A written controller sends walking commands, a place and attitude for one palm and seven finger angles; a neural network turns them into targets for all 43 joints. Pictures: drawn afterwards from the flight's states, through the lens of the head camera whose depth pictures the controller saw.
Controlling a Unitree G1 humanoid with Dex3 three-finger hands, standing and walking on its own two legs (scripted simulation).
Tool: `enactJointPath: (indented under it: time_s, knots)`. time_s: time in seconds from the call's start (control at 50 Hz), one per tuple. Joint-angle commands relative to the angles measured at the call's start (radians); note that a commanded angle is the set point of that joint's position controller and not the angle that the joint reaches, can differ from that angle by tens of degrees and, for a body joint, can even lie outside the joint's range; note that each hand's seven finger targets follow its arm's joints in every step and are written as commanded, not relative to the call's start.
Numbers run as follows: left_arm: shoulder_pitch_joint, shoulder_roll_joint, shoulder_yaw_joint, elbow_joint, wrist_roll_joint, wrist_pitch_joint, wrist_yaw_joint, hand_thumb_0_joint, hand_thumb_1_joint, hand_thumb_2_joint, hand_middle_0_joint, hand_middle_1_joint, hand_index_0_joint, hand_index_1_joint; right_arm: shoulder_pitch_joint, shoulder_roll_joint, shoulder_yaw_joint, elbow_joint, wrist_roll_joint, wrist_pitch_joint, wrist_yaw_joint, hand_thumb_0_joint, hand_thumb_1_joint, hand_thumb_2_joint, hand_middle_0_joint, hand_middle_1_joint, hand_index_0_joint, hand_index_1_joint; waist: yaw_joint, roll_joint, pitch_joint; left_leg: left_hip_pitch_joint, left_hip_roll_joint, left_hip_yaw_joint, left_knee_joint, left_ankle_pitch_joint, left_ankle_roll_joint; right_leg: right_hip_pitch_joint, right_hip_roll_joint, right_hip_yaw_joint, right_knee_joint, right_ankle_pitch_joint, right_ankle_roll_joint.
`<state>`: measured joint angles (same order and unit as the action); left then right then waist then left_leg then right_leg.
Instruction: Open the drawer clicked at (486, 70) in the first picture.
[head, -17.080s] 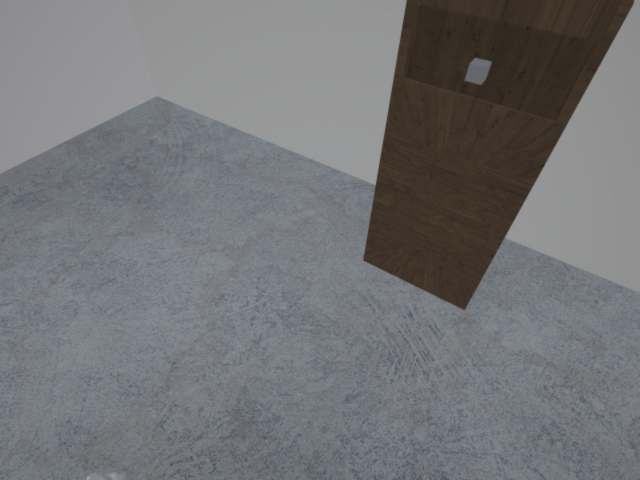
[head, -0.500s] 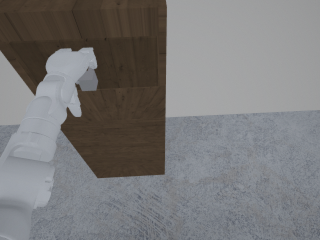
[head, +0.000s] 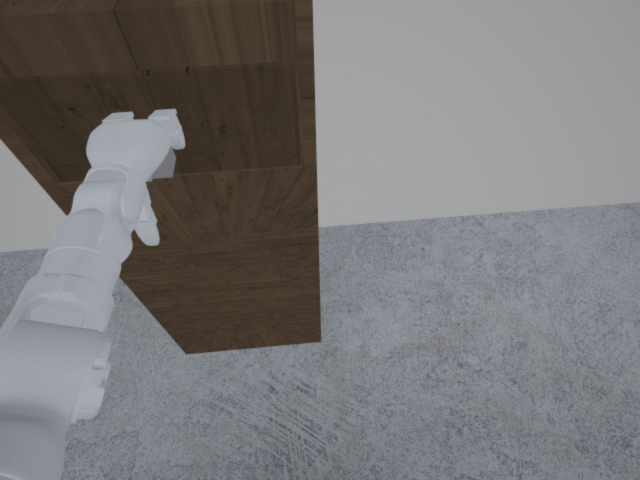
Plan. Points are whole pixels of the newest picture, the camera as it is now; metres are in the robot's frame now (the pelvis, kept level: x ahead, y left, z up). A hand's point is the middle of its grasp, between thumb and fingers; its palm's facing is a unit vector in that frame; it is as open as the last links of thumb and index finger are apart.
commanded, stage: lower the fingers behind the handle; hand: left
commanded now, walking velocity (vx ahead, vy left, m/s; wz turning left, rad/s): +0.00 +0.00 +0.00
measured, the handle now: (157, 148) +0.53 +0.21 +0.11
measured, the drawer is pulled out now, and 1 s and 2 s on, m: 0.00 0.00 0.03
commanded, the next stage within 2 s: close the thumb around the handle in 0.46 s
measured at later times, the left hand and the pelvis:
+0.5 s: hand (151, 178) +0.48 +0.22 +0.10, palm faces -0.02 -0.02 -1.00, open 13.8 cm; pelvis +0.00 +0.00 +0.00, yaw +0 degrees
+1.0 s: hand (148, 177) +0.49 +0.22 +0.10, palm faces -0.01 -0.02 -1.00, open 8.7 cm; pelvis +0.00 +0.00 +0.00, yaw +0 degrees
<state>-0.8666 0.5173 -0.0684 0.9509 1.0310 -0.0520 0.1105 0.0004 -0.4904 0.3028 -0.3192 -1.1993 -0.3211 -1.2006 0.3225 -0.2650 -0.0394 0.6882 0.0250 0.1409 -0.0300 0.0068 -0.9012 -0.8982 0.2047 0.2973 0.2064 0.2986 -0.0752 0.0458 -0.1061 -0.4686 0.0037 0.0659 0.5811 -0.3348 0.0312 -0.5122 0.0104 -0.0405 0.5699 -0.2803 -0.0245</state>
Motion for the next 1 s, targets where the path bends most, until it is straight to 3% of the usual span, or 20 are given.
enactJointPath:
  time_s: [0.0, 0.08, 0.12, 0.18, 0.22, 0.24, 0.28, 0.32, 0.36, 0.4, 0.46, 0.48, 0.54, 0.64, 0.7, 0.72, 0.76, 0.84, 0.96, 0.98]
  knots:
    - [-0.472, 0.288, 0.094, -0.188, 0.004, -0.008, 0.056, 0.0, -0.5, 0.3, -0.3, -1.2, -0.3, -1.2, 0.068, -0.153, -0.05, -0.09, -0.003, -0.028, -0.011, 0.0, -0.9, -0.9, 0.2, 0.3, 0.2, 0.3, 0.0, -0.024, -0.371, 0.121, -0.017, -0.034, -0.024, 0.431, 0.016, 0.233, 0.014, 0.038, -0.02, 0.355, -0.01]
    - [-0.478, 0.264, 0.069, -0.158, 0.017, 0.002, 0.075, 0.0, -0.5, 0.3, -0.3, -1.2, -0.3, -1.2, 0.079, -0.148, -0.052, -0.082, -0.001, -0.033, -0.012, 0.0, -0.9, -0.9, 0.2, 0.3, 0.2, 0.3, -0.01, 0.01, -0.364, 0.122, -0.017, -0.031, -0.017, 0.411, 0.013, 0.19, 0.017, 0.035, -0.016, 0.33, -0.008]
    - [-0.509, 0.28, 0.076, -0.147, 0.013, 0.01, 0.077, 0.0, -0.5, 0.3, -0.3, -1.2, -0.3, -1.2, 0.086, -0.153, -0.053, -0.076, 0.0, -0.035, -0.012, 0.0, -0.9, -0.9, 0.2, 0.3, 0.2, 0.3, -0.023, -0.013, -0.361, 0.113, -0.016, -0.032, -0.016, 0.392, 0.016, 0.192, 0.017, 0.037, -0.02, 0.321, -0.005]
    - [-0.502, 0.251, 0.056, -0.155, 0.012, 0.015, 0.07, 0.0, -0.5, 0.3, -0.3, -1.2, -0.3, -1.2, 0.09, -0.148, -0.055, -0.08, 0.0, -0.036, -0.012, 0.0, -0.9, -0.9, 0.2, 0.3, 0.2, 0.3, -0.021, 0.007, -0.391, 0.141, -0.016, -0.035, -0.01, 0.434, 0.015, 0.194, 0.019, 0.034, -0.013, 0.348, -0.007]
    - [-0.517, 0.272, 0.074, -0.172, 0.006, 0.006, 0.067, 0.0, -0.5, 0.3, -0.3, -1.2, -0.3, -1.2, 0.096, -0.15, -0.056, -0.078, -0.003, -0.036, -0.012, 0.0, -0.9, -0.9, 0.2, 0.3, 0.2, 0.3, -0.016, 0.01, -0.419, 0.146, -0.015, -0.034, -0.004, 0.453, 0.017, 0.216, 0.018, 0.041, -0.011, 0.371, -0.005]
    - [-0.486, 0.289, 0.091, -0.148, 0.011, 0.011, 0.066, 0.0, -0.5, 0.3, -0.3, -1.2, -0.3, -1.2, 0.094, -0.152, -0.056, -0.079, -0.002, -0.034, -0.014, 0.0, -0.9, -0.9, 0.2, 0.3, 0.2, 0.3, -0.014, -0.005, -0.394, 0.134, -0.017, -0.033, -0.006, 0.444, 0.017, 0.212, 0.019, 0.037, -0.012, 0.368, -0.006]
    - [-0.493, 0.248, 0.056, -0.16, 0.007, 0.012, 0.063, 0.0, -0.5, 0.3, -0.3, -1.2, -0.3, -1.2, 0.087, -0.15, -0.054, -0.083, -0.001, -0.035, -0.013, 0.0, -0.9, -0.9, 0.2, 0.3, 0.2, 0.3, -0.019, -0.009, -0.376, 0.129, -0.016, -0.032, -0.012, 0.427, 0.018, 0.203, 0.018, 0.036, -0.016, 0.356, -0.005]
    - [-0.481, 0.277, 0.085, -0.178, 0.008, 0.003, 0.062, 0.0, -0.5, 0.3, -0.3, -1.2, -0.3, -1.2, 0.091, -0.151, -0.055, -0.083, -0.001, -0.035, -0.013, 0.0, -0.9, -0.9, 0.2, 0.3, 0.2, 0.3, -0.006, 0.005, -0.402, 0.144, -0.014, -0.033, -0.008, 0.472, 0.018, 0.218, 0.019, 0.038, -0.01, 0.384, -0.007]
    - [-0.481, 0.242, 0.061, -0.191, 0.006, 0.0, 0.061, 0.0, -0.5, 0.3, -0.3, -1.2, -0.3, -1.2, 0.089, -0.147, -0.057, -0.085, -0.003, -0.033, -0.01, 0.0, -0.9, -0.9, 0.2, 0.3, 0.2, 0.3, -0.008, 0.009, -0.395, 0.158, -0.013, -0.037, -0.004, 0.497, 0.016, 0.203, 0.021, 0.033, -0.008, 0.389, -0.007]
    - [-0.454, 0.264, 0.089, -0.182, 0.001, 0.0, 0.06, 0.0, -0.5, 0.3, -0.3, -1.2, -0.3, -1.2, 0.089, -0.152, -0.058, -0.086, -0.004, -0.031, -0.009, 0.0, -0.9, -0.9, 0.2, 0.3, 0.2, 0.3, -0.004, -0.024, -0.395, 0.148, -0.013, -0.035, -0.004, 0.493, 0.018, 0.225, 0.021, 0.036, -0.012, 0.393, -0.007]
    - [-0.466, 0.263, 0.077, -0.163, 0.01, 0.011, 0.07, 0.0, -0.5, 0.3, -0.3, -1.2, -0.3, -1.2, 0.08, -0.15, -0.052, -0.086, 0.002, -0.031, -0.01, 0.0, -0.9, -0.9, 0.2, 0.3, 0.2, 0.3, -0.009, -0.014, -0.342, 0.118, -0.015, -0.035, -0.014, 0.435, 0.016, 0.193, 0.021, 0.032, -0.013, 0.352, -0.007]
    - [-0.497, 0.248, 0.06, -0.176, 0.012, 0.012, 0.074, 0.0, -0.5, 0.3, -0.3, -1.2, -0.3, -1.2, 0.081, -0.15, -0.053, -0.084, 0.002, -0.034, -0.01, 0.0, -0.9, -0.9, 0.2, 0.3, 0.2, 0.3, -0.019, -0.013, -0.349, 0.129, -0.014, -0.037, -0.015, 0.424, 0.016, 0.181, 0.021, 0.031, -0.014, 0.337, -0.006]
    - [-0.495, 0.273, 0.083, -0.164, 0.016, 0.02, 0.081, 0.0, -0.5, 0.3, -0.3, -1.2, -0.3, -1.2, 0.086, -0.149, -0.054, -0.083, -0.002, -0.037, -0.009, 0.0, -0.9, -0.9, 0.2, 0.3, 0.2, 0.3, -0.009, 0.002, -0.386, 0.139, -0.016, -0.034, -0.009, 0.442, 0.016, 0.203, 0.02, 0.035, -0.01, 0.353, -0.007]
    - [-0.504, 0.242, 0.058, -0.167, 0.01, 0.022, 0.07, 0.0, -0.22, 0.42, -0.32, -1.23, -0.32, -1.23, 0.089, -0.148, -0.054, -0.083, -0.002, -0.037, -0.009, 0.0, -0.9, -0.9, 0.2, 0.3, 0.2, 0.3, -0.02, -0.005, -0.388, 0.148, -0.014, -0.036, -0.003, 0.465, 0.016, 0.194, 0.02, 0.031, -0.008, 0.369, -0.005]
    - [-0.465, 0.286, 0.1, -0.172, 0.009, 0.018, 0.065, 0.0, -0.052, 0.492, -0.332, -1.248, -0.332, -1.248, 0.086, -0.151, -0.052, -0.09, -0.005, -0.031, -0.01, 0.0, -0.9, -0.9, 0.2, 0.3, 0.2, 0.3, -0.002, -0.018, -0.42, 0.146, -0.015, -0.036, 0.002, 0.515, 0.017, 0.237, 0.02, 0.033, -0.002, 0.413, -0.007]
    - [-0.479, 0.264, 0.077, -0.176, 0.007, 0.018, 0.063, 0.0, 0.004, 0.516, -0.336, -1.254, -0.336, -1.254, 0.082, -0.148, -0.051, -0.09, -0.003, -0.031, -0.009, 0.0, -0.9, -0.9, 0.2, 0.3, 0.2, 0.3, -0.008, -0.016, -0.4, 0.14, -0.014, -0.033, 0.0, 0.506, 0.018, 0.23, 0.019, 0.033, -0.003, 0.418, -0.003]
    - [-0.44, 0.279, 0.097, -0.186, 0.008, 0.015, 0.061, 0.0, 0.116, 0.564, -0.344, -1.266, -0.344, -1.266, 0.08, -0.15, -0.054, -0.092, -0.004, -0.03, -0.009, 0.0, -0.9, -0.9, 0.2, 0.3, 0.2, 0.3, 0.003, -0.017, -0.399, 0.149, -0.013, -0.034, -0.002, 0.509, 0.017, 0.228, 0.021, 0.032, -0.005, 0.41, -0.004]
    - [-0.452, 0.261, 0.073, -0.169, 0.009, 0.013, 0.057, 0.0, 0.34, 0.66, -0.36, -1.29, -0.36, -1.29, 0.075, -0.149, -0.051, -0.09, 0.002, -0.028, -0.011, 0.0, -0.9, -0.9, 0.2, 0.3, 0.2, 0.3, -0.009, -0.012, -0.345, 0.129, -0.014, -0.037, -0.012, 0.449, 0.015, 0.194, 0.021, 0.028, -0.013, 0.357, -0.006]
    - [-0.481, 0.268, 0.079, -0.184, 0.01, 0.016, 0.064, 0.0, 0.676, 0.804, -0.384, -1.326, -0.384, -1.326, 0.084, -0.149, -0.054, -0.086, -0.004, -0.034, -0.01, 0.0, -0.9, -0.9, 0.2, 0.3, 0.2, 0.3, -0.008, 0.008, -0.396, 0.155, -0.014, -0.036, -0.002, 0.477, 0.016, 0.201, 0.021, 0.033, -0.007, 0.373, -0.007]
    - [-0.466, 0.302, 0.11, -0.181, 0.013, 0.014, 0.066, 0.0, 0.732, 0.828, -0.388, -1.332, -0.388, -1.332, 0.086, -0.151, -0.054, -0.085, -0.004, -0.033, -0.011, 0.0, -0.9, -0.9, 0.2, 0.3, 0.2, 0.3, 0.002, -0.005, -0.399, 0.145, -0.012, -0.037, -0.004, 0.484, 0.014, 0.216, 0.021, 0.03, -0.003, 0.38, -0.008]
